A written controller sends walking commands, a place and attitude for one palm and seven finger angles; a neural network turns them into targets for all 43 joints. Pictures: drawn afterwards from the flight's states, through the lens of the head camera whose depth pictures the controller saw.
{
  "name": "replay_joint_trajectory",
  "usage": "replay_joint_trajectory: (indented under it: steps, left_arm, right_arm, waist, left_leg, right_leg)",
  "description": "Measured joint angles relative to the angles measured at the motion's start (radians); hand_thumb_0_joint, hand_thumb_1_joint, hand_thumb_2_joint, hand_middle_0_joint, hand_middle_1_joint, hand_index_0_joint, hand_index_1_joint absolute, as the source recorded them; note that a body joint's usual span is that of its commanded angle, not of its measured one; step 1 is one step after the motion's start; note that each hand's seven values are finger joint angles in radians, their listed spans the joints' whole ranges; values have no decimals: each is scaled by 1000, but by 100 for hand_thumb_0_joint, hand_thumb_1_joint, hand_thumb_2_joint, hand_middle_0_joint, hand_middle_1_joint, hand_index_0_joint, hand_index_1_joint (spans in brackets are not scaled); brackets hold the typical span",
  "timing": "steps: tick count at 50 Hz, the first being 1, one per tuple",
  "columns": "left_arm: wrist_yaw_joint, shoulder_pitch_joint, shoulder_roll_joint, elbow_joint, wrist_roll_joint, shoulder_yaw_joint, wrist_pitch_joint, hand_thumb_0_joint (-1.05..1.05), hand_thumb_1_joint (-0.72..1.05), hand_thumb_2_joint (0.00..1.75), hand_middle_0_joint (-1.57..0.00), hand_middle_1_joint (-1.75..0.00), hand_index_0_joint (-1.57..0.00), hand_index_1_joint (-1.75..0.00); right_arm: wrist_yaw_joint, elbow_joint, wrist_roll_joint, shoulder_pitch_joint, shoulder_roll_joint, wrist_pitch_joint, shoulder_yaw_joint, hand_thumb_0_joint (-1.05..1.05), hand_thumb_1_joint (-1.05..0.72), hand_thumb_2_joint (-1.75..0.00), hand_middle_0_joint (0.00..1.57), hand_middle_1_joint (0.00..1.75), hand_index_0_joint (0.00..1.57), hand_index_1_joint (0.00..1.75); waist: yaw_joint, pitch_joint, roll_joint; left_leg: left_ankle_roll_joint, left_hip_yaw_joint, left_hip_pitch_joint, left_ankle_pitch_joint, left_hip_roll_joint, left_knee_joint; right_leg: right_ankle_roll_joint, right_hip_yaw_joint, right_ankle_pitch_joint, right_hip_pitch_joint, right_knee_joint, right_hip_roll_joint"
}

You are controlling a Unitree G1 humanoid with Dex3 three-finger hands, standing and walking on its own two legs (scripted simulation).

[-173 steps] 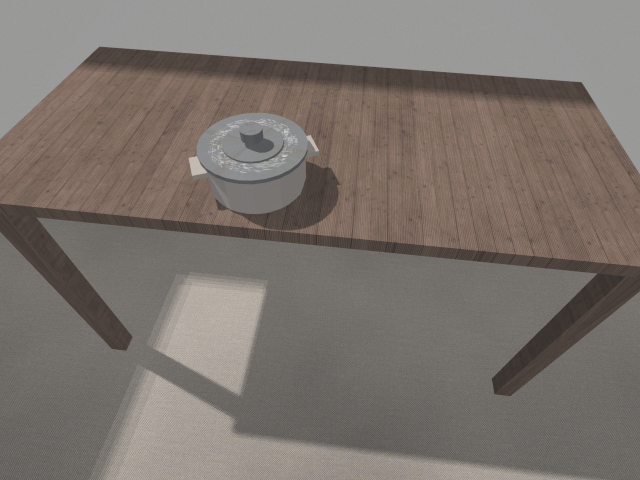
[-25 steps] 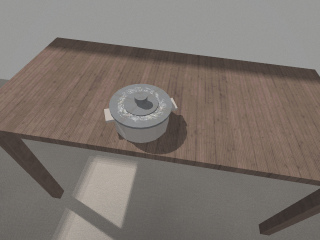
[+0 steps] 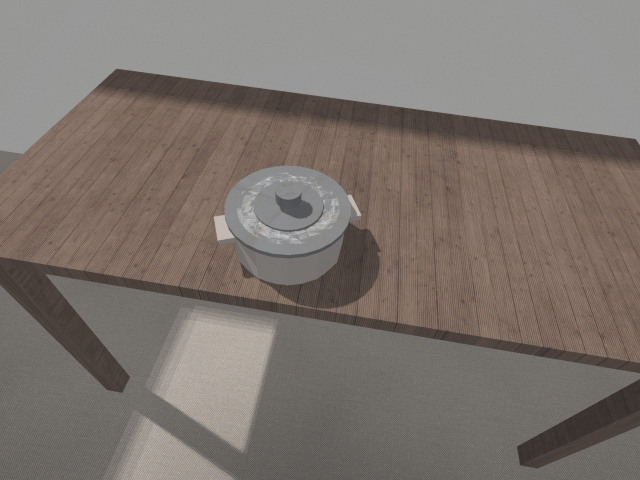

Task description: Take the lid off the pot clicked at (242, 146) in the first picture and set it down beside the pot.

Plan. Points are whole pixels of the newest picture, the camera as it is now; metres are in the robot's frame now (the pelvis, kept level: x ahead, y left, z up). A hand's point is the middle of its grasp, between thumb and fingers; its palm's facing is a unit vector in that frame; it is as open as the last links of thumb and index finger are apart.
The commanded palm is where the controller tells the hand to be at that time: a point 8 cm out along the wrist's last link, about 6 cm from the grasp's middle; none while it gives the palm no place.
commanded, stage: lift the closed hand beside the body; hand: left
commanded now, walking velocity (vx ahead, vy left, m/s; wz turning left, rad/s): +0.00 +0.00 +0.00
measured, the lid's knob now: (288, 195) +0.50 +0.09 +0.07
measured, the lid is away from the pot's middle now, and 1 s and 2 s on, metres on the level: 0.00 0.00 0.00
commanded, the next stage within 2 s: raise the hand higher, near the body in 0.62 s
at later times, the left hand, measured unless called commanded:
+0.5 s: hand out of the picture +0.09 +0.21 -0.04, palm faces +0.25 -0.93 -0.27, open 3.6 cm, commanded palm +0.05 +0.25 +0.00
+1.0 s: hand out of the picture +0.11 +0.22 +0.02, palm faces +0.26 -0.88 -0.39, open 3.1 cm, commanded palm +0.06 +0.26 +0.06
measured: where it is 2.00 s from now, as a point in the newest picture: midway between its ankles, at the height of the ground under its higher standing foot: outside the picture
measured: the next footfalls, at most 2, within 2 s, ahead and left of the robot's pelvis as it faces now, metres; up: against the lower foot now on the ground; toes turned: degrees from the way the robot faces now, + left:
none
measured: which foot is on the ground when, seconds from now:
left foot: down 0.00-1.00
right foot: down 0.00-1.00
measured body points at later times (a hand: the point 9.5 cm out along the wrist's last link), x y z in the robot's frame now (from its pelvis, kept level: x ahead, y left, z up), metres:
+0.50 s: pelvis -0.04 -0.01 +0.00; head -0.05 -0.01 +0.45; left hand +0.07 +0.25 -0.02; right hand +0.19 -0.23 -0.04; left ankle +0.00 +0.09 -0.74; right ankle -0.07 -0.13 -0.74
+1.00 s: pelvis -0.02 -0.01 +0.00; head -0.02 -0.03 +0.45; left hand +0.09 +0.27 +0.05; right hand +0.17 -0.23 -0.09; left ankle +0.00 +0.09 -0.74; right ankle -0.07 -0.13 -0.74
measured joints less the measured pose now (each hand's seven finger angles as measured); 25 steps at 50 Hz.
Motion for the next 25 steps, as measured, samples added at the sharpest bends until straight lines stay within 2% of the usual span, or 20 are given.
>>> replay_joint_trajectory:
  steps: [1, 2, 4, 5, 7, 10, 14, 18, 22, 25]
  left_arm:
    - [7, -1, -4, 2, 5, -2, -5, 0, 91, 90, -20, -30, -20, -30]
    - [12, 32, -3, -118, -19, -13, 34, 1, 91, 90, -20, -30, -21, -30]
    - [58, 115, 14, -458, -41, -21, 61, 2, 92, 90, -21, -31, -22, -31]
    - [82, 136, 19, -584, -40, -20, 58, 2, 93, 90, -22, -33, -23, -33]
    - [107, 124, 15, -705, -17, -15, 44, 2, 93, 90, -26, -36, -26, -36]
    - [88, 79, -7, -721, 9, 16, 28, 1, 93, 90, -33, -45, -34, -45]
    - [36, 144, -3, -849, -7, 35, 12, 1, 92, 90, -46, -59, -47, -60]
    - [18, 186, 15, -912, -24, 49, -23, 1, 91, 90, -62, -77, -63, -77]
    - [24, 216, 34, -968, -36, 68, -24, 1, 91, 90, -79, -95, -80, -95]
    - [33, 237, 44, -1004, -39, 77, -24, 1, 90, 90, -92, -109, -93, -109]
  right_arm:
    - [1, -6, -1, 2, -5, 1, 2, 1, -93, -90, 20, 30, 20, 30]
    - [5, -43, 14, 22, -9, -17, 4, 1, -93, -90, 20, 30, 20, 30]
    - [-4, -123, 43, 73, -15, -109, 13, 1, -93, -90, 20, 30, 20, 30]
    - [-7, -149, 49, 84, -20, -149, 15, 1, -92, -90, 20, 30, 20, 30]
    - [1, -197, 43, 76, -36, -185, 9, 1, -92, -90, 20, 30, 20, 30]
    - [25, -273, 30, 12, -49, -156, -9, 1, -92, -90, 20, 30, 20, 30]
    - [23, -413, 28, -59, -43, -117, -9, 2, -91, -90, 20, 30, 20, 30]
    - [-7, -524, 35, -96, -58, -99, -3, 1, -91, -90, 20, 30, 20, 30]
    - [-32, -572, 30, -106, -79, -94, -1, 1, -91, -90, 20, 30, 20, 30]
    - [-43, -578, 25, -98, -84, -94, 4, 1, -91, -90, 20, 30, 20, 30]
  waist:
    - [-1, 0, 8]
    - [2, 7, 13]
    - [17, 11, 13]
    - [16, 5, 16]
    - [2, -19, 38]
    - [-23, -64, 64]
    - [-32, -80, 61]
    - [-11, -68, 54]
    - [20, -51, 50]
    - [34, -44, 53]
  left_leg:
    - [0, -2, -14, -3, 4, 15]
    - [0, -3, -21, -5, 4, 22]
    - [1, -4, -23, 1, -8, 19]
    - [2, -6, -20, 7, -16, 12]
    - [8, -15, -23, 20, -27, 4]
    - [11, -12, -50, 32, -23, 7]
    - [4, 1, -57, 39, -6, 10]
    - [-3, -12, -67, 45, 5, 22]
    - [-9, -30, -70, 51, 11, 26]
    - [-12, -41, -68, 52, 13, 29]
  right_leg:
    - [1, -2, 2, -6, 0, 4]
    - [3, -3, 3, -12, 6, 4]
    - [-1, -5, -5, -26, 32, -7]
    - [-3, -9, -10, -28, 40, -15]
    - [4, -19, -9, -30, 40, -25]
    - [11, -16, 1, -62, 50, -23]
    - [4, -1, 11, -79, 60, -7]
    - [-4, -13, 18, -81, 62, 5]
    - [-11, -31, 28, -72, 51, 14]
    - [-14, -42, 30, -61, 42, 17]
